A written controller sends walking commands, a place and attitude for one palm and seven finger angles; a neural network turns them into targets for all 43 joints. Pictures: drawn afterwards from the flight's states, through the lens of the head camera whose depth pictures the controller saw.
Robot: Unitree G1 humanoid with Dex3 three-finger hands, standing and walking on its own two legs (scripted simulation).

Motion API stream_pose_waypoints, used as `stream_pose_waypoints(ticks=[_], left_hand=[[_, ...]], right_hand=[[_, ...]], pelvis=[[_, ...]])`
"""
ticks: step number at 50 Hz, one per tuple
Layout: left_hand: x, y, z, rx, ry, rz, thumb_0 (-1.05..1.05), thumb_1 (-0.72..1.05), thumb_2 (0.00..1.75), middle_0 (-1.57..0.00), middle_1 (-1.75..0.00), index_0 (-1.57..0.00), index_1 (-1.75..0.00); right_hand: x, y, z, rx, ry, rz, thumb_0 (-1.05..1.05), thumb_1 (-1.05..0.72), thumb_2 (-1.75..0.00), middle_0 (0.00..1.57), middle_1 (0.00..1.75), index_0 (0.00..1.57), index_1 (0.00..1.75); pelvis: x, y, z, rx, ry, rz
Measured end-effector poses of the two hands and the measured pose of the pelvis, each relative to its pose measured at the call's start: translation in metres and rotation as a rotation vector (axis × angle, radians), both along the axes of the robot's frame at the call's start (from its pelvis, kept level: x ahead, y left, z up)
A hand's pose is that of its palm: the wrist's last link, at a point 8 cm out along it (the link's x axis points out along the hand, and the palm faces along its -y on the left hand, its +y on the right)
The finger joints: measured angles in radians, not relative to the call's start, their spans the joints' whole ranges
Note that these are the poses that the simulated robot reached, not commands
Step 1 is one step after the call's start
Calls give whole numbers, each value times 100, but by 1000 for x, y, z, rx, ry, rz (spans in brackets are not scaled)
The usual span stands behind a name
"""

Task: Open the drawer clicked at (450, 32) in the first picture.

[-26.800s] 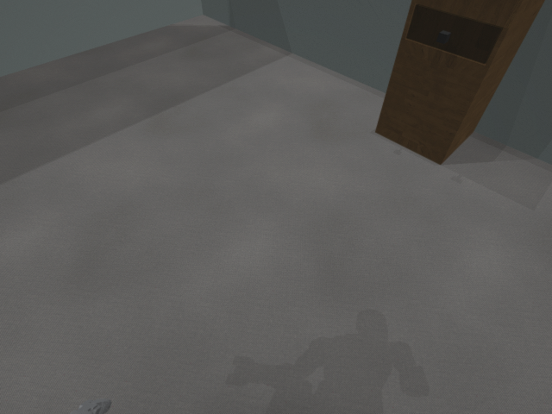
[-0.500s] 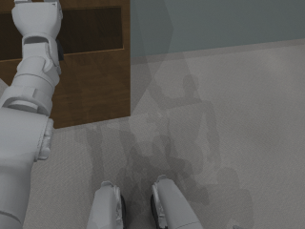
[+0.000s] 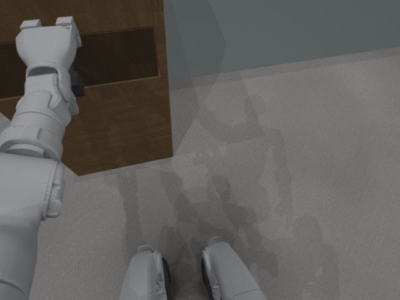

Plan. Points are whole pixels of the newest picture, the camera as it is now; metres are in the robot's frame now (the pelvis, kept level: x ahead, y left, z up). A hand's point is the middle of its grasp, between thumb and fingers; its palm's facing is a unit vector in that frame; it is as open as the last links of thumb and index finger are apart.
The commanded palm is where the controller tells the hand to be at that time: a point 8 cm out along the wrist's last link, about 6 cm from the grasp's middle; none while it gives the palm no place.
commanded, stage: lift the fingers back up to retry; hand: left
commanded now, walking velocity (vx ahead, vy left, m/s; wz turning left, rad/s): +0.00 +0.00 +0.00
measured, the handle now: (71, 78) +0.61 +0.19 -0.01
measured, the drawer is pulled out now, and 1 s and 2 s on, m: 0.00 0.00 0.00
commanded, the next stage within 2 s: re-aim the fingers above the handle in 0.24 s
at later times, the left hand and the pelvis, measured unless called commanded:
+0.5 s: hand (62, 68) +0.57 +0.18 +0.06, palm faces -0.01 -0.02 -1.00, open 13.5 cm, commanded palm +0.57 +0.19 +0.10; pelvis +0.04 +0.00 +0.04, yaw +0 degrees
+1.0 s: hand (62, 68) +0.57 +0.18 +0.06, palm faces -0.01 -0.03 -1.00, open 13.5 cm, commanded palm +0.57 +0.20 +0.10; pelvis +0.05 +0.00 +0.04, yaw +0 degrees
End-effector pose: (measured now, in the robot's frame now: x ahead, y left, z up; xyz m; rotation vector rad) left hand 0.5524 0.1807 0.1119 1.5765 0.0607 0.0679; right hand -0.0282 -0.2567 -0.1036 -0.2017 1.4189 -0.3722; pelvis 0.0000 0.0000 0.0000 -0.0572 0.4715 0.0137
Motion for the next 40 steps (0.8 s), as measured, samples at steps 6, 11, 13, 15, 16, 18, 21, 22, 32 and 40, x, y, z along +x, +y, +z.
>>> stream_pose_waypoints(ticks=[6, 11, 13, 15, 16, 18, 21, 22, 32, 40], left_hand=[[1, 0, 2, -18, 18, 4, 0, -49, 30, -34, -126, -36, -125], [1, 0, 3, -25, 28, 4, 0, -49, 30, -34, -125, -36, -123], [1, 1, 3, -26, 27, 2, 0, -49, 30, -34, -125, -37, -123], [1, 1, 3, -27, 24, 1, 0, -49, 30, -35, -125, -37, -122], [1, 1, 3, -27, 22, 1, 0, -49, 30, -35, -125, -37, -122], [1, 1, 3, -28, 17, 2, 0, -49, 30, -35, -125, -37, -122], [1, 0, 2, -29, 12, 4, 0, -49, 30, -35, -125, -38, -123], [1, 0, 2, -29, 12, 5, 0, -49, 30, -35, -125, -37, -123], [1, 0, 2, -31, 16, 12, 0, -49, 30, -34, -125, -37, -123], [1, 0, 2, -32, 18, 12, 0, -49, 30, -34, -125, -37, -123]], right_hand=[[3, 1, 17, 4, 18, -7, 1, -91, -89, 20, 30, 20, 30], [14, -1, 29, -2, 20, 4, 1, -91, -89, 20, 30, 20, 30], [20, -3, 32, -5, 17, 11, 1, -91, -89, 20, 30, 20, 30], [26, -5, 34, -9, 13, 17, 1, -91, -89, 20, 30, 20, 30], [30, -5, 35, -9, 10, 20, 1, -91, -89, 20, 30, 20, 30], [36, -7, 36, -10, 3, 26, 1, -91, -89, 20, 30, 20, 30], [46, -8, 37, -10, -8, 32, 0, -91, -89, 20, 30, 20, 30], [49, -8, 37, -8, -12, 34, 0, -91, -89, 20, 30, 20, 30], [67, -6, 36, 11, -29, 44, 0, -91, -89, 20, 30, 20, 30], [65, -6, 36, 20, -17, 38, 0, -91, -89, 20, 30, 20, 30]], pelvis=[[11, 0, 17, 2, -13, -1], [22, 0, 28, 1, -24, 2], [26, 0, 31, 1, -26, 4], [29, 1, 33, 0, -27, 6], [31, 1, 34, 0, -28, 7], [34, 1, 35, 0, -29, 8], [37, 0, 37, 1, -30, 9], [38, 0, 37, 1, -30, 9], [45, -1, 42, 5, -37, 8], [48, -2, 43, 7, -39, 6]])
